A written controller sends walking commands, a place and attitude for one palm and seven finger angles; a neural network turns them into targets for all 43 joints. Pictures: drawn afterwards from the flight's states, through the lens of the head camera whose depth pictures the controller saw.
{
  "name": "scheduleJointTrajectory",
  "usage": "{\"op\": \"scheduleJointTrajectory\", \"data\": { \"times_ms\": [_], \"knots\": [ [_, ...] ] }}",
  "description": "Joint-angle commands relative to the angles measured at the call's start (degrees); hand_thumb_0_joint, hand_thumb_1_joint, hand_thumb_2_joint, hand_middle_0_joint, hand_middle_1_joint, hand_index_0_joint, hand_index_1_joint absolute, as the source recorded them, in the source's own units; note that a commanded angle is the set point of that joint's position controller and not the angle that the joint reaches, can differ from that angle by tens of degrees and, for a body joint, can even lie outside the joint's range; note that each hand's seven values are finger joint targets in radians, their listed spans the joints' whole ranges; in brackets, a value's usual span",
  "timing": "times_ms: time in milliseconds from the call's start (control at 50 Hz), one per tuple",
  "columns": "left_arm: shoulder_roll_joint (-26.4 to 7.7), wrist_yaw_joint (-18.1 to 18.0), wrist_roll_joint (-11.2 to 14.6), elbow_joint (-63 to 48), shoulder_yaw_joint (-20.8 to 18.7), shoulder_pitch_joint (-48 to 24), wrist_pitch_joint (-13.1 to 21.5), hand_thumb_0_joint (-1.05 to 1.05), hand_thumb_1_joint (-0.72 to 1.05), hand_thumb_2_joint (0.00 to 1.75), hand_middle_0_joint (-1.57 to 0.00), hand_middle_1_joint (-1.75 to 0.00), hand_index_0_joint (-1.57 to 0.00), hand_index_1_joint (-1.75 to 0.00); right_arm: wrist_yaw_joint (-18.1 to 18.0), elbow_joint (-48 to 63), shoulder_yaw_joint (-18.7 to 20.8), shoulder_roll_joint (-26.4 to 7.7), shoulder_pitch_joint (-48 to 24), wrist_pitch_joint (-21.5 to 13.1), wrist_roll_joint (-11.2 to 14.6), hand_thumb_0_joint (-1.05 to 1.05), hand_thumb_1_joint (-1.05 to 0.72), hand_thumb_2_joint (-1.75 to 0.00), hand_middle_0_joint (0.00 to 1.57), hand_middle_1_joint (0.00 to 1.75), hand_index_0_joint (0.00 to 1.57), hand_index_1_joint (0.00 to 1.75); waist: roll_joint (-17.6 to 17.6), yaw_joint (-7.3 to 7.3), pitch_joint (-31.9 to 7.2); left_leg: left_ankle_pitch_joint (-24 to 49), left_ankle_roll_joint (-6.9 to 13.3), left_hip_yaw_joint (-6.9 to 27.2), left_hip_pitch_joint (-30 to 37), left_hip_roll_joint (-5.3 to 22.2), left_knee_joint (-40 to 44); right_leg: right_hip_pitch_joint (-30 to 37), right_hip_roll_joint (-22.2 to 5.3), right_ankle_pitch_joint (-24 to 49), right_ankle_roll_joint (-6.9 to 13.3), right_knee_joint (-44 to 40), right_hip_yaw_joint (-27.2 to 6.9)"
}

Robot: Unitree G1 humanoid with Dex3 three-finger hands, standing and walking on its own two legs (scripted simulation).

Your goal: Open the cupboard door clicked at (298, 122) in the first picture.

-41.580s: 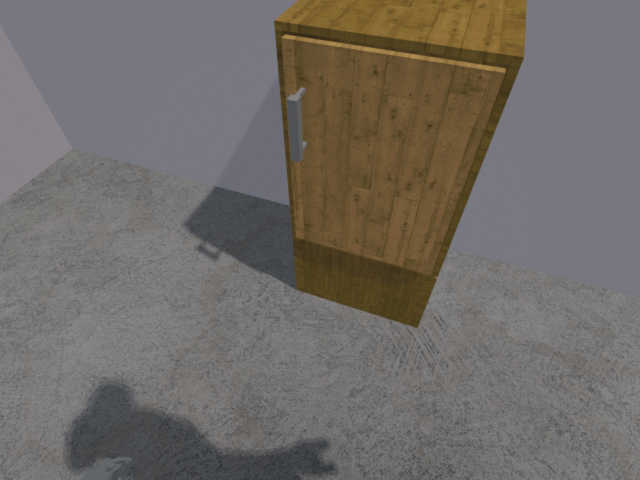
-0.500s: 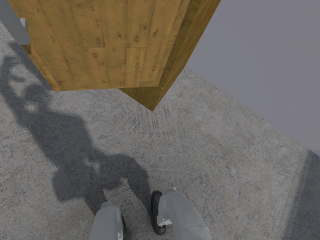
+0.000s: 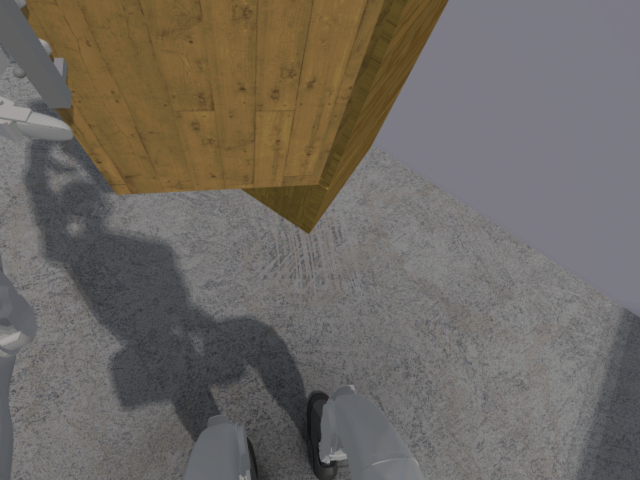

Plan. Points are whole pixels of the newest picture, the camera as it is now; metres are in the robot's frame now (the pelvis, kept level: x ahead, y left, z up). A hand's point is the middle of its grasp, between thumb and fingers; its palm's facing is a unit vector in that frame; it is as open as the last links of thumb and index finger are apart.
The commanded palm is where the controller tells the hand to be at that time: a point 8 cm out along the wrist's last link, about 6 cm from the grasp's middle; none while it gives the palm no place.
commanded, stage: slide the fingers in behind the handle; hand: left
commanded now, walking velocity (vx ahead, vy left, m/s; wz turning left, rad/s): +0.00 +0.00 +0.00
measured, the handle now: (28, 33) +0.60 +0.24 +0.07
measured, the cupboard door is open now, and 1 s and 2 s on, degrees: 41 41 42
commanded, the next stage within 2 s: close the thumb around the handle in 1.06 s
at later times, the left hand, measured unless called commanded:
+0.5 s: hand (53, 78) +0.55 +0.22 +0.07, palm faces +0.00 -1.00 -0.03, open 14.0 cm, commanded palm +0.53 +0.25 +0.07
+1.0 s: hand (53, 80) +0.54 +0.21 +0.07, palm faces +0.00 -1.00 -0.02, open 14.1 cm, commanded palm +0.53 +0.24 +0.07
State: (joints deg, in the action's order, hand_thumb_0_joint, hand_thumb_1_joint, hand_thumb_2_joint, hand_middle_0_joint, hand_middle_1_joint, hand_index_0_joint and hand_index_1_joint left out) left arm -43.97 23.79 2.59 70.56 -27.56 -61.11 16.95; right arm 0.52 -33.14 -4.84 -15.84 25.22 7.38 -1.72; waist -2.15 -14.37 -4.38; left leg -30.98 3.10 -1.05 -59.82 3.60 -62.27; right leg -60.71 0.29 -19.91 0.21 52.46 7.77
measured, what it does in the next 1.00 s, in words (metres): stands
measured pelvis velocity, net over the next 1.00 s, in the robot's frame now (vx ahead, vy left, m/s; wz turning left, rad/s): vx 0.00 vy -0.01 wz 0.01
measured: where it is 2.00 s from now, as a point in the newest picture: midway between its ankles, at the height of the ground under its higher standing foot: (285, 474)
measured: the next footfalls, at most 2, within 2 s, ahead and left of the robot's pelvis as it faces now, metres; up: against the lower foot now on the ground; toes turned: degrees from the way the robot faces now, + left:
none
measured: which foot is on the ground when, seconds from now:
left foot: down 0.00-1.00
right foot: down 0.00-1.00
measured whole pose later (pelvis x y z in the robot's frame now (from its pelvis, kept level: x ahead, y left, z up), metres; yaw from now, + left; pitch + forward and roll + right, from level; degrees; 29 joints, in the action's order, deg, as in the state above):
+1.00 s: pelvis +0.00 -0.01 +0.00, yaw +1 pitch +27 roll -5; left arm -36.9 18.4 3.8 70.1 -24.4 -58.7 20.8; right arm 1.0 -34.7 -3.3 -15.9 24.0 5.9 -2.1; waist -2.3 -12.5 -4.9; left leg -31.1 2.6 -1.1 -57.4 3.1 -61.3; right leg -59.0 0.0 -20.9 0.5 53.0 7.4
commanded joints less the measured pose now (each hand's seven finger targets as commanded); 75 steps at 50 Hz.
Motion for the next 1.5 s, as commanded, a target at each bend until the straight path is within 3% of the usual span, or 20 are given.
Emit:
{"op": "scheduleJointTrajectory", "data": {
  "times_ms": [0,80,120,160,240,300,340,440,520,640,680,900,960,1020,1080,1140,1220,1380,1420,1480],
  "knots": [
    [-15.24,-1.25,1.12,-13.01,-1.95,-22.27,4.96,0.0,-0.5,0.3,-0.3,-1.2,-0.3,-1.2,-0.61,0.95,4.42,-12.27,13.81,-0.2,-0.51,0.0,-0.9,-0.9,0.2,0.3,0.2,0.3,-14.3,0.04,-32.46,40.98,-3.0,6.69,26.57,-0.11,6.0,15.33,3.66,19.2,1.44,-1.15,-3.54],
    [-15.37,-1.81,1.76,-12.43,-3.06,-20.31,5.42,0.0,-0.5,0.3,-0.3,-1.2,-0.3,-1.2,-0.48,1.43,4.62,-12.15,12.96,-0.18,-0.33,0.0,-0.9,-0.9,0.2,0.3,0.2,0.3,-10.85,0.48,-31.71,36.99,-2.11,5.19,22.62,-0.57,6.26,19.92,3.61,21.2,1.17,-1.69,-4.53],
    [-15.05,-1.74,1.72,-13.94,-2.72,-20.7,5.95,0.0,-0.5,0.3,-0.3,-1.2,-0.3,-1.2,-0.5,1.55,4.55,-12.01,12.81,-0.25,-0.28,0.0,-0.9,-0.9,0.2,0.3,0.2,0.3,-13.74,1.08,-33.36,38.98,-2.43,5.33,24.18,-0.54,6.34,19.64,3.44,21.81,1.34,-1.07,-4.49],
    [-14.62,-1.94,1.71,-11.67,-2.68,-19.61,5.74,0.0,-0.5,0.3,-0.3,-1.2,-0.3,-1.2,-0.55,1.44,4.65,-11.94,12.58,-0.24,-0.19,0.0,-0.9,-0.9,0.2,0.3,0.2,0.3,-10.54,0.74,-30.24,36.19,-2.07,4.98,21.76,-0.62,6.49,20.27,3.48,21.32,1.18,-1.57,-4.59],
    [-12.91,-2.33,2.19,-14.0,-1.84,-21.4,6.76,0.0,-0.5,0.3,-0.3,-1.2,-0.3,-1.2,-0.66,1.13,4.98,-11.85,12.53,-0.45,-0.17,0.0,-0.9,-0.9,0.2,0.3,0.2,0.3,-11.98,0.52,-32.66,38.3,-2.39,5.36,24.97,-0.52,6.3,18.93,3.33,21.35,1.08,-1.4,-4.56],
    [-9.15,-2.55,2.64,-12.48,0.54,-22.46,6.65,0.0,-0.5,0.3,-0.3,-1.2,-0.3,-1.2,-0.67,0.84,4.84,-11.55,12.26,-0.87,-0.19,0.0,-0.9,-0.9,0.2,0.3,0.2,0.3,-11.58,-0.54,-30.25,36.21,-2.05,5.07,23.5,-0.73,6.27,17.79,3.24,20.6,1.17,-1.48,-4.58],
    [-12.63,-2.97,2.08,-11.9,-1.62,-22.26,6.56,0.0,-0.5,0.3,-0.3,-1.2,-0.3,-1.2,-0.87,0.72,4.85,-11.92,12.28,-0.83,-0.23,0.0,-0.9,-0.9,0.2,0.3,0.2,0.3,-10.27,0.07,-31.46,34.73,-1.93,4.77,21.64,-0.93,6.04,19.84,3.09,21.08,0.98,-1.29,-5.11],
    [-8.86,-3.86,1.92,-12.55,0.72,-23.14,7.23,0.0,-0.5,0.3,-0.3,-1.2,-0.3,-1.2,-0.57,0.52,4.88,-11.35,12.03,-1.14,-0.36,0.0,-0.9,-0.9,0.2,0.3,0.2,0.3,-11.88,-0.2,-32.49,36.66,-2.31,5.22,23.96,-0.81,5.84,18.1,3.07,20.99,1.07,-0.92,-4.76],
    [-10.28,-3.83,1.96,-13.03,-0.58,-22.2,7.59,0.0,-0.5,0.3,-0.3,-1.2,-0.3,-1.2,-0.52,0.52,5.0,-11.56,12.12,-1.48,-0.37,0.0,-0.9,-0.9,0.2,0.3,0.2,0.3,-11.3,0.74,-33.51,35.27,-2.14,4.77,22.37,-1.04,5.96,20.74,2.97,22.01,1.19,-0.89,-5.22],
    [-3.83,-4.05,2.7,-14.16,3.6,-22.97,7.72,0.0,-0.5,0.3,-0.3,-1.2,-0.3,-1.2,-0.15,-0.41,5.38,-11.28,12.05,-1.69,-0.44,0.0,-0.9,-0.9,0.2,0.3,0.2,0.3,-12.2,-0.21,-32.71,37.39,-2.73,5.78,26.59,-0.67,6.34,16.65,3.16,19.88,1.12,-1.47,-4.35],
    [-6.16,-4.54,2.39,-13.2,1.95,-23.33,7.61,0.0,-0.5,0.3,-0.3,-1.2,-0.3,-1.2,-0.26,-0.74,5.37,-11.62,12.39,-1.63,-0.55,0.0,-0.9,-0.9,0.2,0.3,0.2,0.3,-10.31,-0.14,-31.79,35.01,-2.43,5.63,24.61,-0.85,6.57,18.02,3.19,19.46,1.14,-1.66,-4.54],
    [-3.9,-4.59,2.26,-12.53,3.7,-24.65,8.23,0.0,-0.5,0.3,-0.3,-1.2,-0.3,-1.2,-0.27,-1.11,5.34,-11.3,12.47,-1.9,-0.78,0.0,-0.9,-0.9,0.2,0.3,0.2,0.3,-12.56,-0.68,-31.11,38.37,-2.86,6.11,26.44,-0.81,6.21,15.72,3.09,19.84,1.47,-1.17,-4.11],
    [-5.58,-4.59,2.29,-13.64,2.09,-23.12,8.5,0.0,-0.5,0.3,-0.3,-1.2,-0.3,-1.2,-0.17,-0.95,5.43,-11.38,12.53,-1.85,-0.84,0.0,-0.9,-0.9,0.2,0.3,0.2,0.3,-11.87,0.32,-33.79,40.07,-3.14,6.33,27.21,-0.69,6.11,17.31,3.06,20.98,1.36,-0.96,-4.09],
    [-3.0,-4.45,2.63,-13.2,3.98,-23.2,8.46,0.0,-0.5,0.3,-0.3,-1.2,-0.3,-1.2,-0.1,-0.99,5.45,-11.13,12.0,-1.87,-0.68,0.0,-0.9,-0.9,0.2,0.3,0.2,0.3,-12.38,-0.22,-32.11,39.68,-3.12,6.23,27.21,-0.69,6.2,16.21,3.1,20.48,1.28,-1.23,-4.08],
    [-5.4,-4.79,2.23,-12.11,2.35,-22.78,8.14,0.0,-0.5,0.3,-0.3,-1.2,-0.3,-1.2,-0.18,-0.92,5.31,-11.42,12.12,-1.77,-0.68,0.0,-0.9,-0.9,0.2,0.3,0.2,0.3,-10.31,0.0,-31.36,37.27,-2.79,6.06,25.13,-0.76,6.37,17.21,3.14,19.89,1.27,-1.22,-4.2],
    [-3.51,-4.98,2.0,-13.84,3.84,-24.57,8.61,0.0,-0.5,0.3,-0.3,-1.2,-0.3,-1.2,-0.23,-1.26,5.53,-11.21,12.39,-1.93,-0.81,0.0,-0.9,-0.9,0.2,0.3,0.2,0.3,-13.69,-0.08,-33.23,41.3,-3.67,6.95,29.26,-0.51,6.1,14.61,3.0,19.52,1.35,-0.89,-3.78],
    [-1.54,-5.24,2.29,-14.24,5.03,-24.55,8.75,0.0,-0.28,0.4,-0.32,-1.22,-0.32,-1.22,-0.02,-1.61,5.71,-11.16,12.5,-2.01,-0.92,0.0,-0.9,-0.9,0.2,0.3,0.2,0.3,-13.39,-0.36,-33.27,43.11,-4.12,7.41,31.03,-0.22,5.94,13.2,3.21,19.18,1.27,-1.04,-3.41],
    [-5.42,-4.89,2.42,-15.24,2.1,-21.96,9.07,0.0,0.17,0.59,-0.35,-1.27,-0.35,-1.27,-0.02,-1.04,5.5,-11.21,12.18,-2.03,-0.8,0.0,-0.9,-0.9,0.2,0.3,0.2,0.3,-11.86,0.92,-34.06,40.99,-3.21,6.16,27.37,-0.77,6.52,19.06,3.17,22.37,1.42,-1.16,-4.22],
    [-2.32,-4.51,2.8,-15.17,4.19,-22.49,9.12,0.0,0.28,0.64,-0.36,-1.28,-0.36,-1.28,0.05,-1.22,5.59,-10.83,12.02,-2.13,-0.78,0.0,-0.9,-0.9,0.2,0.3,0.2,0.3,-13.26,0.48,-33.66,42.33,-3.54,6.47,28.94,-0.6,6.29,16.96,3.19,21.8,1.37,-1.14,-3.94],
    [-3.02,-4.74,3.06,-15.77,3.39,-21.89,9.16,0.0,0.45,0.71,-0.37,-1.3,-0.37,-1.3,0.17,-1.08,5.7,-11.07,12.1,-2.11,-0.76,0.0,-0.9,-0.9,0.2,0.3,0.2,0.3,-12.07,0.69,-33.61,41.37,-3.33,6.31,28.61,-0.69,6.63,17.96,3.36,21.74,1.36,-1.48,-4.02]
  ]
}}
